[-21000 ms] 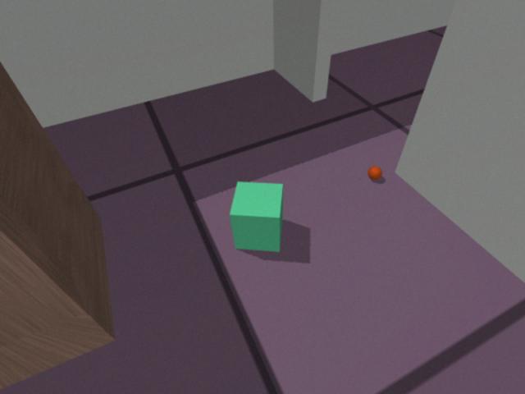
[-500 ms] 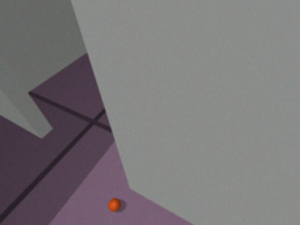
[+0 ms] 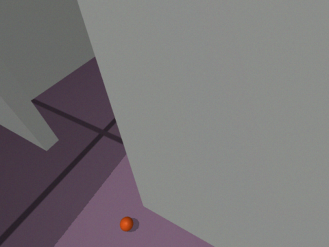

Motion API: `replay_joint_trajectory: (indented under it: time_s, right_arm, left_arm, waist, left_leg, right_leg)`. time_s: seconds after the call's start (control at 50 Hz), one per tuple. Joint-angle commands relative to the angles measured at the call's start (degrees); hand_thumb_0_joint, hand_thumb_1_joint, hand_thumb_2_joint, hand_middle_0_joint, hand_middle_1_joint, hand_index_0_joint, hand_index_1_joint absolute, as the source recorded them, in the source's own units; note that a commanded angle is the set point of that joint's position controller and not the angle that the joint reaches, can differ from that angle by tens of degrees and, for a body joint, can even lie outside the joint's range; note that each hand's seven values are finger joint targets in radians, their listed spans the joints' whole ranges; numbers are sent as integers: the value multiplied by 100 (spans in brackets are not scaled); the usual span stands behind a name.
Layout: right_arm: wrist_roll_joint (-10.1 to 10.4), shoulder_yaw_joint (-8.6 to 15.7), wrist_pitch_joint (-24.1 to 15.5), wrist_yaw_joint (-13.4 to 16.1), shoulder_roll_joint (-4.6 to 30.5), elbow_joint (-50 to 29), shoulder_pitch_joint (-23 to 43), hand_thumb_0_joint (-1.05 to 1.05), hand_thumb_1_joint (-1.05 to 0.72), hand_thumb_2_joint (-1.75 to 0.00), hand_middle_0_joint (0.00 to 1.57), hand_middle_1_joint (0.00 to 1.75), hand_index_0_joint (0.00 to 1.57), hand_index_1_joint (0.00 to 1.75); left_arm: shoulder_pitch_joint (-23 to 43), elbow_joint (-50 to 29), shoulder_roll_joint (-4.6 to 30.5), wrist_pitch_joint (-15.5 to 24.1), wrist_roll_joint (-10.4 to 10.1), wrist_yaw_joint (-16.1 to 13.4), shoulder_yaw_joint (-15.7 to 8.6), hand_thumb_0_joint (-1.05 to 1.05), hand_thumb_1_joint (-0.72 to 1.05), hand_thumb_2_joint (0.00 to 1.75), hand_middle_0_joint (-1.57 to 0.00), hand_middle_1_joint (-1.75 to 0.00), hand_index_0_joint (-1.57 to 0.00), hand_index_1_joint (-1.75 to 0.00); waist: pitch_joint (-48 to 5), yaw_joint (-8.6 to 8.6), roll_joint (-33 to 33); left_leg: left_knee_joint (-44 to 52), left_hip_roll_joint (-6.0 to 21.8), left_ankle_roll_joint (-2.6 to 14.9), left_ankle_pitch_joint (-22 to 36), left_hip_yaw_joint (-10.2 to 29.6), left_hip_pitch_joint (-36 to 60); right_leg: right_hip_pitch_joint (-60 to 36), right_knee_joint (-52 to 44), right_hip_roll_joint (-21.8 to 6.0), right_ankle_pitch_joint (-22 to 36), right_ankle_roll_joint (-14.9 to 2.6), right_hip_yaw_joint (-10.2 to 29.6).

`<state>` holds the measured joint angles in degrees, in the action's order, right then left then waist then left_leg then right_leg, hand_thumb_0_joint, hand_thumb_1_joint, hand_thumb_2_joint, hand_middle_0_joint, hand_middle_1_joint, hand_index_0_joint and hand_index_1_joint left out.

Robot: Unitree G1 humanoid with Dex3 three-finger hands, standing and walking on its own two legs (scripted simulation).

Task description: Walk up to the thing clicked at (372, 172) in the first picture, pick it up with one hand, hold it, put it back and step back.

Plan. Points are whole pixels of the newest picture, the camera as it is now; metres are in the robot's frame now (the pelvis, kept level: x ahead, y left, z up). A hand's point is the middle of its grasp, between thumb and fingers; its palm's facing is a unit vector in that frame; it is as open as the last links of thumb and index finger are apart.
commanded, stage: stand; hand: left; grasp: from above
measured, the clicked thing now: (126, 223) +0.39 +0.28 -0.75
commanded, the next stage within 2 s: rise first in 0.04 s
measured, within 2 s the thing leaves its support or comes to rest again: neither
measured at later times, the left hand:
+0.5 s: hand out of the picture +0.14 +0.26 -0.18, palm faces -0.07 -0.92 -0.38, open 11.3 cm
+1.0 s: hand out of the picture +0.11 +0.28 -0.26, palm faces -0.23 -0.83 -0.51, open 14.0 cm
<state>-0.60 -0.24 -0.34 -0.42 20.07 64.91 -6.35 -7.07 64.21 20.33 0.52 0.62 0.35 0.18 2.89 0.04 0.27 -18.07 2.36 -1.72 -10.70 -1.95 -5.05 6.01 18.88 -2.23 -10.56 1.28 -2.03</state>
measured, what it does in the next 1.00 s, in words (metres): lowers itself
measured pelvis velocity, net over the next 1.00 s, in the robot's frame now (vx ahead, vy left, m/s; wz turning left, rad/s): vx -0.04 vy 0.01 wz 0.00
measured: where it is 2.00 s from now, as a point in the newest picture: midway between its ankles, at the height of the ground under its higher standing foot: outside the picture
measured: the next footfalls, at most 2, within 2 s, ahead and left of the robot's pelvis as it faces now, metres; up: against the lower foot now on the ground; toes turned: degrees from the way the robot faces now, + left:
none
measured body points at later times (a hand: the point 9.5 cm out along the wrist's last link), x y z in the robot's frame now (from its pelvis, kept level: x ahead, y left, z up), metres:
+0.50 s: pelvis -0.01 +0.00 -0.03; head +0.04 +0.01 +0.42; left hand +0.15 +0.31 -0.15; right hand +0.08 -0.26 -0.15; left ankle -0.01 +0.14 -0.75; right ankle +0.00 -0.13 -0.75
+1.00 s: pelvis -0.04 +0.01 -0.12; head +0.07 +0.03 +0.32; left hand +0.12 +0.32 -0.23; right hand +0.15 -0.23 -0.20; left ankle -0.01 +0.14 -0.75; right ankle +0.00 -0.13 -0.75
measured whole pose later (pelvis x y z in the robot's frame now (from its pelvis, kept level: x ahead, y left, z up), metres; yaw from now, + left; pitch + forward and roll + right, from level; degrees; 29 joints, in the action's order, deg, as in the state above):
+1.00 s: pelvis -0.04 +0.01 -0.12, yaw +0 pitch +19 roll -2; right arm -0.1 1.6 -10.7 0.7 13.7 32.8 -10.1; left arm -9.0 34.1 19.9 -7.2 19.3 -0.5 -7.6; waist -7.3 1.3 0.3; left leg -72.2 2.9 -0.6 -31.5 1.0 -60.1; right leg 59.0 69.6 -2.9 -29.8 2.0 -1.9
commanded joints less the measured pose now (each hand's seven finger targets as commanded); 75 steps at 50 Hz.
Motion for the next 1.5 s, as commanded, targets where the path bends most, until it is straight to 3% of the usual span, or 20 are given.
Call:
replay_joint_trajectory:
  time_s: [0.0, 0.12, 0.14, 0.16, 0.18, 0.24, 0.28, 0.36, 0.44, 0.64, 0.74, 0.76, 0.86, 0.9, 0.94, 0.98, 1.02, 1.22, 1.42, 1.48]
  right_arm:
    - [-4, 249, -107, 76, 1241, -373, 229, 0, -90, -90, 20, 30, 20, 30]
    - [-11, 242, -111, 80, 1256, -360, 230, 0, -90, -91, 20, 30, 20, 30]
    - [381, 42, -389, 198, 251, -1949, 1, 0, -93, -90, 20, 30, 20, 30]
    - [398, 44, -359, 252, 384, -1640, -245, 0, -91, -90, 20, 30, 20, 30]
    - [416, 188, -303, 316, 617, -1648, -492, 0, -90, -90, 20, 30, 20, 30]
    - [249, 401, -326, 334, 548, -1969, -694, 0, -89, -90, 20, 30, 20, 30]
    - [149, 527, -354, 266, 530, -2174, -860, 0, -87, -89, 20, 30, 20, 30]
    - [175, 584, -389, 209, 425, -2682, -841, 0, -84, -88, 20, 30, 20, 30]
    - [171, 605, -474, 118, 397, -3071, -703, 0, -85, -89, 20, 30, 20, 30]
    - [108, 669, -828, 119, 298, -3568, -733, 0, -86, -89, 20, 30, 20, 30]
    - [99, 666, -970, 164, 250, -3757, -691, 0, -87, -89, 20, 30, 20, 30]
    - [84, 661, -995, 173, 269, -3707, -726, 0, -88, -89, 20, 30, 20, 30]
    - [79, 602, -1133, 181, 255, -3836, -501, 0, -90, -90, 20, 30, 20, 30]
    - [77, 572, -1218, 189, 245, -3815, -488, 0, -91, -90, 20, 30, 20, 30]
    - [55, 577, -1295, 173, 269, -3800, -455, 0, -89, -90, 20, 30, 20, 30]
    - [56, 587, -1363, 127, 312, -3808, -361, 0, -85, -89, 20, 30, 20, 30]
    - [63, 615, -1425, 84, 374, -3734, -349, 0, -86, -89, 20, 30, 20, 30]
    - [58, 790, -1323, -100, 615, -3268, -379, 0, -88, -90, 20, 30, 20, 30]
    - [-88, 862, -975, -237, 684, -2940, -620, 0, -90, -90, 20, 30, 20, 30]
    - [-115, 866, -866, -246, 704, -2857, -721, 0, -90, -90, 20, 30, 20, 30]
  left_arm:
    - [248, -352, 1260, 106, 3, -76, -270, 0, 90, 90, -20, -30, -20, -30]
    - [231, -336, 1206, 98, -4, -78, -253, 0, 82, 96, -22, -33, -19, -36]
    - [2241, -2346, 274, 602, -273, -160, -328, 0, 74, 91, -18, -41, -17, -44]
    - [2761, -1868, 561, 533, -267, -198, -403, 0, 66, 92, -19, -49, -17, -52]
    - [1601, -810, 1067, 318, -110, -199, -705, 0, 58, 93, -18, -57, -17, -60]
    - [2057, -717, 1330, 265, 271, 32, -941, 0, 34, 94, -13, -81, -14, -83]
    - [580, -135, 1334, 85, 573, 98, -1284, 0, 18, 94, -9, -97, -12, -94]
    - [607, -814, 1023, -209, 822, 75, -1144, 0, -14, 98, -6, -105, -8, -103]
    - [739, -1209, 1032, -443, 985, -28, -1229, 0, -44, 100, -6, -106, -6, -106]
    - [168, -2707, 857, -407, 1288, -130, -1259, 0, -54, 100, -7, -106, -6, -106]
    - [-211, -3708, 801, -604, 1434, -156, -1161, 0, -56, 101, -8, -104, -7, -105]
    - [-402, -3532, 872, -675, 1455, -166, -1287, 0, -56, 99, -9, -105, -9, -105]
    - [38, -4051, 970, -771, 1634, -177, -1201, 0, -52, 95, -12, -102, -12, -102]
    - [234, -3821, 941, -717, 1812, -172, -1135, 0, -54, 96, -11, -103, -11, -103]
    - [414, -3651, 973, -586, 2046, -176, -1130, 0, -53, 96, -10, -104, -11, -103]
    - [651, -3526, 1185, -387, 2321, -210, -1234, 0, -49, 95, -11, -102, -12, -102]
    - [816, -3406, 1101, -165, 2594, -232, -1044, 0, -48, 94, -12, -102, -13, -102]
    - [1914, -2853, 1934, 646, 3827, -713, -1328, 0, -51, 97, -6, -108, -8, -106]
    - [3824, -2083, 2913, 1100, 4774, -1008, -1529, 0, -54, 100, -6, -107, -7, -106]
    - [4302, -1899, 3034, 1226, 5030, -1007, -1435, 0, -55, 101, -6, -107, -7, -106]
  waist:
    - [-449, 8, -56]
    - [-381, -14, -1]
    - [-37, 671, 100]
    - [-206, 483, -215]
    - [-126, 309, -276]
    - [-986, 186, -399]
    - [-1303, -132, 67]
    - [-1552, -76, 210]
    - [-1395, -28, 45]
    - [-1797, 114, 186]
    - [-2169, 141, 337]
    - [-2201, 129, 332]
    - [-1984, 234, 395]
    - [-1933, 322, 294]
    - [-2170, 325, 292]
    - [-2281, 215, 356]
    - [-2628, 223, 401]
    - [-4172, 46, 628]
    - [-4855, 115, 277]
    - [-4910, 210, 252]
  left_leg:
    - [260, 586, 213, 889, 440, 67]
    - [250, 603, 226, 962, 437, 12]
    - [-215, -249, 218, 287, -183, -706]
    - [-257, -260, 252, 35, -149, -701]
    - [-337, -234, 233, 37, -165, -816]
    - [-952, -275, 260, 404, -109, -1102]
    - [-1263, -359, 181, 604, -105, -1459]
    - [-1416, -357, 145, 833, -79, -1538]
    - [-1871, -270, 141, 470, -14, -2048]
    - [-3003, -123, 157, -590, 167, -3204]
    - [-3457, -101, 175, -536, 198, -3490]
    - [-3553, -83, 161, -423, 209, -3545]
    - [-3868, -44, 175, -1138, 364, -4122]
    - [-4169, -74, 203, -1559, 324, -4525]
    - [-4592, -104, 202, -1423, 302, -4855]
    - [-4917, -129, 192, -1661, 359, -5264]
    - [-5243, -127, 167, -1529, 394, -5506]
    - [-7117, -179, 159, -614, 416, -6624]
    - [-8465, -239, 295, -1594, 210, -8270]
    - [-8714, -236, 320, -1789, 209, -8516]
  right_leg:
    - [-18, -291, -601, 919, -197, 462]
    - [-67, -282, -606, 995, -189, 447]
    - [1146, 102, 143, 672, -127, 66]
    - [853, 89, 138, 296, -101, 0]
    - [916, 154, 186, 167, -143, -46]
    - [1007, 724, 141, 561, -147, -29]
    - [1030, 1092, 118, 650, -210, -20]
    - [1124, 1264, 167, 798, -200, -32]
    - [1805, 1694, 226, 287, -206, -107]
    - [3227, 2942, 230, -693, -200, -72]
    - [3515, 3327, 214, -603, -198, -37]
    - [3571, 3463, 211, -529, -202, -48]
    - [4337, 3854, 194, -1120, -187, -41]
    - [4727, 4082, 182, -1428, -182, 1]
    - [5075, 4482, 165, -1338, -196, 10]
    - [5524, 4907, 149, -1593, -210, 12]
    - [5870, 5344, 147, -1480, -222, 3]
    - [7472, 7174, 110, -917, -284, -6]
    - [8011, 7999, 127, -1594, -226, -28]
    - [8273, 8173, 144, -1785, -223, -81]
